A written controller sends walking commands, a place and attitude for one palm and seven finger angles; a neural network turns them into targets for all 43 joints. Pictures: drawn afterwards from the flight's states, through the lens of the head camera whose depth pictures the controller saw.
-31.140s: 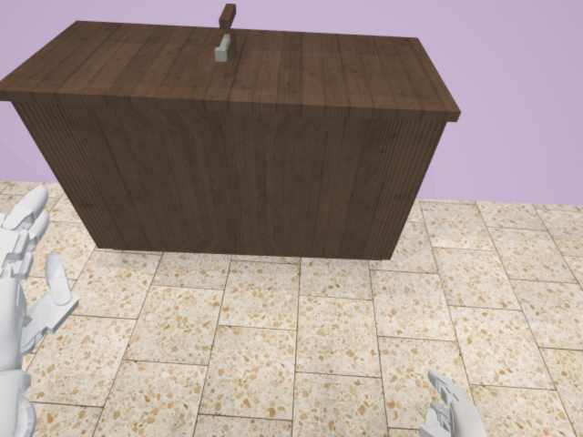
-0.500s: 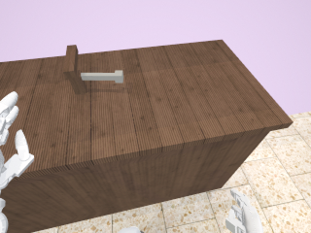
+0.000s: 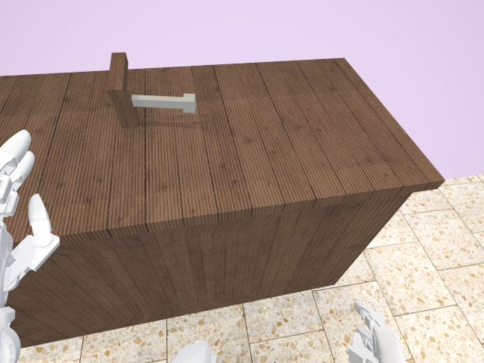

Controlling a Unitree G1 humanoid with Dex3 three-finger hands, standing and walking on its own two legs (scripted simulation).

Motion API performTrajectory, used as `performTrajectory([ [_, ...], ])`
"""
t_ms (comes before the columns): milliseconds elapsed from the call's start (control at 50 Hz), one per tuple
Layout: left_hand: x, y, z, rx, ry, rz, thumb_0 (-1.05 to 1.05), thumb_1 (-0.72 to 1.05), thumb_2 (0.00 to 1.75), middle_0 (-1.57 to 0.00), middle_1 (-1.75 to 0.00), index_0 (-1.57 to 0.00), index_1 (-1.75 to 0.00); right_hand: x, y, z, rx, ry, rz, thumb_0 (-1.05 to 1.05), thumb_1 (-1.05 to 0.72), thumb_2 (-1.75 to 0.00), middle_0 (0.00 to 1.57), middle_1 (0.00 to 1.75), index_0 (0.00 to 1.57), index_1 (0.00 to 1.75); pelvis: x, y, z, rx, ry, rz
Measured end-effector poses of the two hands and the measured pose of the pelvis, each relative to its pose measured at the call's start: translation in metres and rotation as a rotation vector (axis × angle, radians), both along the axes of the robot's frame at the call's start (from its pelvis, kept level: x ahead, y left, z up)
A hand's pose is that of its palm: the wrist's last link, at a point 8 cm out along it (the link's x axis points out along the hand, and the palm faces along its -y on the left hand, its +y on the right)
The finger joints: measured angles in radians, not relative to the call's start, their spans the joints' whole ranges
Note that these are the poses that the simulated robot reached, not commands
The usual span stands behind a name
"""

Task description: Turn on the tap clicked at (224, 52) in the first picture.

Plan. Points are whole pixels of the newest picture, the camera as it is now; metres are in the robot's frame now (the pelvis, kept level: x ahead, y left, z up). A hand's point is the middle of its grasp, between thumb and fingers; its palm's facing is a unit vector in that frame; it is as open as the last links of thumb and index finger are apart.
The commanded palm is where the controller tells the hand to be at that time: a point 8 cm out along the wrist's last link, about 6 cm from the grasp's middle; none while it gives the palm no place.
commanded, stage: step back with the hand held close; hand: left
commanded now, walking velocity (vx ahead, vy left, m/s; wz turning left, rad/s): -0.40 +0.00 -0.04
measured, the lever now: (189, 103) +0.58 +0.16 +0.09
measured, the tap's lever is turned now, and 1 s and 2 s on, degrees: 78 78 78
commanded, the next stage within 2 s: stop stepping back and stand still in 0.28 s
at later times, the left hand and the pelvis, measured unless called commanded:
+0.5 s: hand out of the picture +0.10 +0.21 +0.17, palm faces +0.33 -0.87 -0.38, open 7.4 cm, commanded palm +0.04 +0.26 +0.19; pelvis -0.12 -0.02 +0.01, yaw -1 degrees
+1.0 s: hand out of the picture +0.00 +0.23 +0.17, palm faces +0.42 -0.86 -0.30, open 7.4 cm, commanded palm -0.05 +0.27 +0.19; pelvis -0.21 -0.01 -0.01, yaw +0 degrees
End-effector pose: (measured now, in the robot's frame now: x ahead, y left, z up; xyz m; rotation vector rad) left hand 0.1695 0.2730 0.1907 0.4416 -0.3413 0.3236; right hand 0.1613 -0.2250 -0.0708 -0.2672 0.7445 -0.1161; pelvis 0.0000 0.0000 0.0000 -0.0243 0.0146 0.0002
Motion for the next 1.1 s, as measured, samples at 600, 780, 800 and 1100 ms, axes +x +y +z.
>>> performTrajectory([
  [600, -0.142, -0.003, -0.016, -0.032, 0.054, 0.016, 0.02, 0.89, 0.90, -0.21, -0.30, -0.22, -0.30, -0.168, -0.034, 0.009, -0.054, -0.035, -0.095, 0.01, -0.91, -0.90, 0.20, 0.30, 0.20, 0.30, -0.149, -0.007, -0.004, 0.045, -0.007, 0.020],
  [780, -0.191, 0.011, 0.005, 0.015, -0.012, 0.118, 0.02, 0.89, 0.90, -0.21, -0.30, -0.21, -0.30, -0.217, -0.024, -0.010, 0.028, 0.009, -0.071, 0.01, -0.91, -0.90, 0.20, 0.30, 0.20, 0.30, -0.173, -0.012, 0.000, 0.024, -0.059, 0.044],
  [800, -0.195, 0.010, 0.003, 0.014, -0.017, 0.121, 0.02, 0.89, 0.90, -0.20, -0.30, -0.21, -0.30, -0.218, -0.023, -0.016, 0.031, 0.019, -0.055, 0.01, -0.91, -0.90, 0.20, 0.30, 0.20, 0.30, -0.178, -0.012, -0.004, 0.017, -0.064, 0.045],
  [1100, -0.208, 0.000, 0.006, -0.027, -0.009, 0.064, 0.02, 0.89, 0.90, -0.21, -0.30, -0.21, -0.30, -0.230, 0.004, 0.004, 0.092, -0.054, -0.032, 0.01, -0.91, -0.90, 0.20, 0.30, 0.20, 0.30, -0.211, -0.015, 0.007, 0.014, -0.065, 0.016],
])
